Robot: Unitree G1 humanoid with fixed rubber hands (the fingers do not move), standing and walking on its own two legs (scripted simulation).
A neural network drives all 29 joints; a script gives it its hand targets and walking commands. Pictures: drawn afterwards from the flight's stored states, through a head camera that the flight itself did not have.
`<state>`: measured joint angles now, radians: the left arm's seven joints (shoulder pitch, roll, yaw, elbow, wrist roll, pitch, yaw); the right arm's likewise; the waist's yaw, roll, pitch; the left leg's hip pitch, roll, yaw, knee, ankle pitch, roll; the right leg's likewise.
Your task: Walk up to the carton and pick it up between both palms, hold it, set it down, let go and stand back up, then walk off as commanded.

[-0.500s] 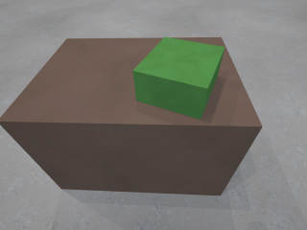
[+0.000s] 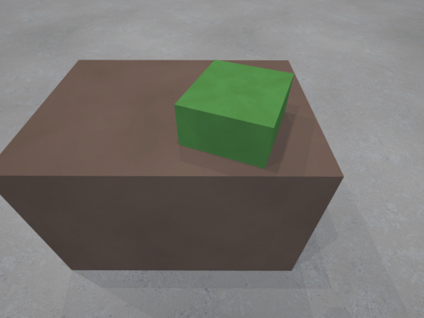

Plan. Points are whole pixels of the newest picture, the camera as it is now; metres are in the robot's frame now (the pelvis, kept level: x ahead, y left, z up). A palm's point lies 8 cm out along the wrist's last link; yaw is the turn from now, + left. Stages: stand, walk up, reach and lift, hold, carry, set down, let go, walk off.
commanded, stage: stand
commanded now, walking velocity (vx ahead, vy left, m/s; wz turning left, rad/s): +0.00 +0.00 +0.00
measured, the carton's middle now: (237, 108) +0.77 -0.05 -0.01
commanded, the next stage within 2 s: none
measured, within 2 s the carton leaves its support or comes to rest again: neither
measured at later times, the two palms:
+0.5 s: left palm out of the picture +0.07 +0.31 -0.11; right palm out of the picture +0.10 -0.30 -0.10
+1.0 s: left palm out of the picture +0.10 +0.31 -0.11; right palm out of the picture +0.12 -0.30 -0.10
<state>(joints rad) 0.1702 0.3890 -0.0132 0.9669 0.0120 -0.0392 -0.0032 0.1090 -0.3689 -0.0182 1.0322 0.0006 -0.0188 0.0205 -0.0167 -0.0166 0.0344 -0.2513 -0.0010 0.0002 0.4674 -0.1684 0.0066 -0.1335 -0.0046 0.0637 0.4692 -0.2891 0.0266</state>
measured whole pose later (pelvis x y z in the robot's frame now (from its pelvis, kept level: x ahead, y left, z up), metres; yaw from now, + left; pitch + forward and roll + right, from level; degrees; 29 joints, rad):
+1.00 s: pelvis +0.03 +0.00 +0.01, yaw +1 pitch -1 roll +0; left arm 0.15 0.39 -0.01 1.06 0.01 -0.02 0.01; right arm 0.06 -0.36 0.00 1.14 -0.01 -0.01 0.01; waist -0.01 -0.02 0.03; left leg -0.19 -0.01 -0.01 0.37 -0.16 0.00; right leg -0.05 -0.01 0.05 0.34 -0.26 0.02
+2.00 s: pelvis +0.03 -0.01 +0.01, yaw +1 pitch -1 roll +0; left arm 0.18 0.39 0.01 1.06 0.01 -0.02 0.00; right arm 0.09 -0.35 -0.01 1.14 -0.01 -0.01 0.01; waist -0.01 -0.01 0.04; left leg -0.19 0.00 -0.02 0.37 -0.16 -0.01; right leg -0.05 0.00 0.04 0.33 -0.26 0.01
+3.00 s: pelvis +0.03 -0.01 +0.01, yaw +1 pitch -2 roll +0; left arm 0.15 0.39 0.00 1.07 0.01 -0.01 0.00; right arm 0.10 -0.36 -0.01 1.13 -0.01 -0.01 0.01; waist -0.01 -0.02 0.04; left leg -0.18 0.00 -0.01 0.36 -0.15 -0.01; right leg -0.04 0.00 0.05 0.32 -0.25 0.02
